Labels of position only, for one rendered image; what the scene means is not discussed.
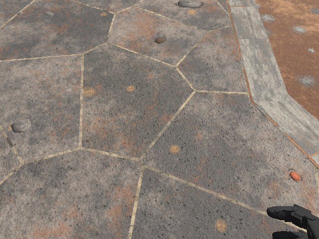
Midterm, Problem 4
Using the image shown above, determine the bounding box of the robot right hand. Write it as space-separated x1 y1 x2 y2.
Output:
266 204 319 239

